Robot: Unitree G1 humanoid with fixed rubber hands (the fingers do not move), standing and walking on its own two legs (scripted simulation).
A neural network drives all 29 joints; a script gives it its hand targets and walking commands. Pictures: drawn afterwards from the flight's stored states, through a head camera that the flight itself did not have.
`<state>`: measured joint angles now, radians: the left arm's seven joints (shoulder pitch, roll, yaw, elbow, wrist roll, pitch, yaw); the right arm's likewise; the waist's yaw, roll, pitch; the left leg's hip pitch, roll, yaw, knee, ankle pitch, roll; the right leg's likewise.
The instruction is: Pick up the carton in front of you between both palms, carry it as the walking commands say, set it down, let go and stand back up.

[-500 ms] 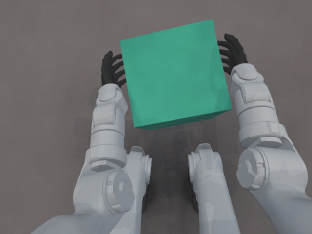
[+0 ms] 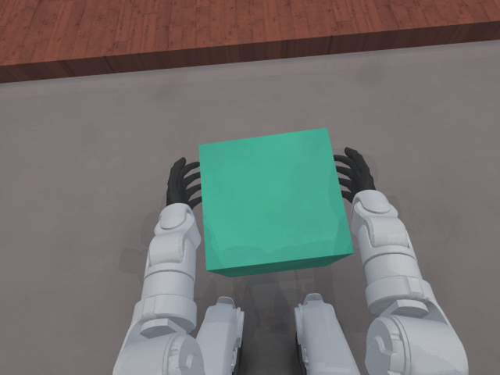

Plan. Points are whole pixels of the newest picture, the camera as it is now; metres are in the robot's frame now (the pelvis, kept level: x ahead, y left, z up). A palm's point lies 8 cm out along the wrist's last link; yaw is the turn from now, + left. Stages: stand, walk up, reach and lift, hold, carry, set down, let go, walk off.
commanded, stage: reach and lift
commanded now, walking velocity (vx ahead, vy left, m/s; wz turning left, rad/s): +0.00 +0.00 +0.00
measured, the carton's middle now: (271, 214) +0.40 -0.01 -0.12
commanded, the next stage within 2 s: hold in 1.74 s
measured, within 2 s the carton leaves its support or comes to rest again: neither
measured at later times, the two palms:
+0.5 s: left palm (133, 178) +0.36 +0.15 +0.12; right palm (396, 177) +0.36 -0.15 +0.12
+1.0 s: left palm (97, 162) +0.35 +0.15 +0.19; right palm (429, 167) +0.33 -0.15 +0.19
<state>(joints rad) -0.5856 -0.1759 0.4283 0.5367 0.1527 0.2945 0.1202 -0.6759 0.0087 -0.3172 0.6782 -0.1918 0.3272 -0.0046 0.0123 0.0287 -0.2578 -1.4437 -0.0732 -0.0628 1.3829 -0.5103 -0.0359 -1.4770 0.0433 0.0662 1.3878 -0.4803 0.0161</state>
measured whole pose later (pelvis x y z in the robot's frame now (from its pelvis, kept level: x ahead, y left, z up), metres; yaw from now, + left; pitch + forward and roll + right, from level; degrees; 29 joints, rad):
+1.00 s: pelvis +0.03 +0.01 +0.16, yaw -1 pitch -4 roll +0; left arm -0.39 -0.19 0.37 0.45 0.34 0.58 0.00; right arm -0.36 0.18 -0.34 0.42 -0.34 0.61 0.00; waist 0.00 0.01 0.00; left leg -0.18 -0.03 -0.08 0.48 -0.23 0.00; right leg -0.20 0.02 0.08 0.47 -0.20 0.01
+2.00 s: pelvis +0.05 +0.01 +0.17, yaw -1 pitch -8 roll +0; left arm -0.30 -0.16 0.25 0.27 0.30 0.75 -0.01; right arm -0.27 0.15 -0.21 0.25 -0.30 0.77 0.00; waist 0.00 0.01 0.00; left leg -0.01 -0.02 -0.09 0.34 -0.20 0.00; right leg -0.03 0.02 0.08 0.33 -0.16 0.01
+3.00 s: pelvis +0.17 +0.02 +0.17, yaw +1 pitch +6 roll -2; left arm -0.19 -0.13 0.13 -0.24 0.12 1.10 0.08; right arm -0.16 0.13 -0.10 -0.26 -0.13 1.12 -0.09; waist -0.01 0.02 -0.16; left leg -0.09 0.04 0.03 0.27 -0.28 0.02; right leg -0.49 -0.03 -0.14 0.61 -0.29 0.02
